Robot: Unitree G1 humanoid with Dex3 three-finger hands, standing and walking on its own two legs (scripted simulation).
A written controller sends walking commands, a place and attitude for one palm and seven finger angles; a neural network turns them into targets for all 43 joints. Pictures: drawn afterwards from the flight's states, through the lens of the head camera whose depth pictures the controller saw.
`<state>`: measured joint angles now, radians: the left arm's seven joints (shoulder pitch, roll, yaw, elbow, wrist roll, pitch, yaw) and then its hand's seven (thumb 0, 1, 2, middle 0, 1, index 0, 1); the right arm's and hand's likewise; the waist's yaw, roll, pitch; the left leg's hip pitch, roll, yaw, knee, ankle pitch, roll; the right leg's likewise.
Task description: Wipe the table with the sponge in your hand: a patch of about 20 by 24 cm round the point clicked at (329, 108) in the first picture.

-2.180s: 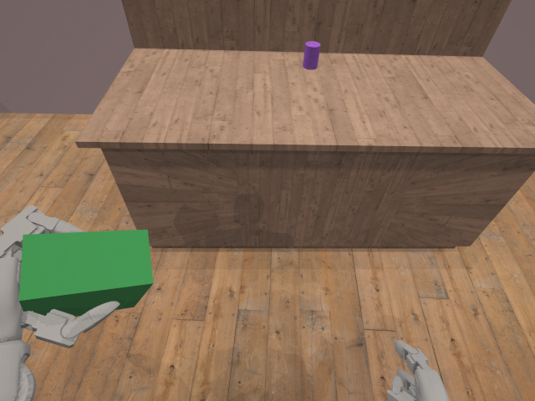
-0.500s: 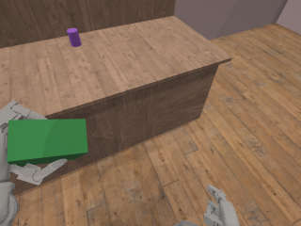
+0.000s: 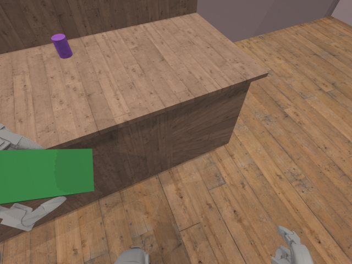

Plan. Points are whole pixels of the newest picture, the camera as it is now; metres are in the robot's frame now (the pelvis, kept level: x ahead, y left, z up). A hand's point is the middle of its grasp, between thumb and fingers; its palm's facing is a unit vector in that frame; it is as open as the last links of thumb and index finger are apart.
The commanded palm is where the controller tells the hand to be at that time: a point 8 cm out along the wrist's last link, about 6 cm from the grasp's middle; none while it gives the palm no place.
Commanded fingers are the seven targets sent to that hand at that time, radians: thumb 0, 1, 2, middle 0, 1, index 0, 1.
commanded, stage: take the last steps up to it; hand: left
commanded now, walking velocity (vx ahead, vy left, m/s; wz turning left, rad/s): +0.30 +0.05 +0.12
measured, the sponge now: (56, 176) +0.23 +0.20 +0.16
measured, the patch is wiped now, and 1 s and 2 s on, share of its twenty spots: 0.00 0.00 0.00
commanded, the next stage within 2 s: come to a stop and stand still in 1.20 s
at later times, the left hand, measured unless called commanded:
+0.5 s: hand (55, 136) +0.30 +0.23 +0.17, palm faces +0.50 -0.73 -0.46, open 10.4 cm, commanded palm +0.24 +0.26 +0.18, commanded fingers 0.00 0.10 1.30 -1.20 -1.60 -1.20 -1.60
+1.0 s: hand (68, 88) +0.41 +0.24 +0.18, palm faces +0.47 -0.79 -0.40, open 10.4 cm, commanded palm +0.34 +0.27 +0.18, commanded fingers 0.00 0.10 1.30 -1.20 -1.60 -1.20 -1.60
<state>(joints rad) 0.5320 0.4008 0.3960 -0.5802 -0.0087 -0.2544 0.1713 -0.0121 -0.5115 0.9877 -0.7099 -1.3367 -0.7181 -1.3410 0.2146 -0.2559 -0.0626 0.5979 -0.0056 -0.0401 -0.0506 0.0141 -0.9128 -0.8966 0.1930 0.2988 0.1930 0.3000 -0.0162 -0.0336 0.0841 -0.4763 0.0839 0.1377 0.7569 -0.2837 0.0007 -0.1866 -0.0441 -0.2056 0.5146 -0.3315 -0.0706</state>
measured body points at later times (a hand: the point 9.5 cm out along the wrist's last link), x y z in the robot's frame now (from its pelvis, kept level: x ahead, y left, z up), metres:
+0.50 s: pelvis +0.10 -0.03 -0.01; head +0.12 -0.06 +0.43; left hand +0.26 +0.26 +0.20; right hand +0.27 -0.22 -0.13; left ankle +0.09 +0.11 -0.72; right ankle +0.13 -0.13 -0.74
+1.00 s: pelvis +0.20 -0.02 +0.00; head +0.22 +0.00 +0.45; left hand +0.38 +0.28 +0.20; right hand +0.38 -0.23 -0.08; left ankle +0.22 +0.08 -0.74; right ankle +0.18 -0.14 -0.67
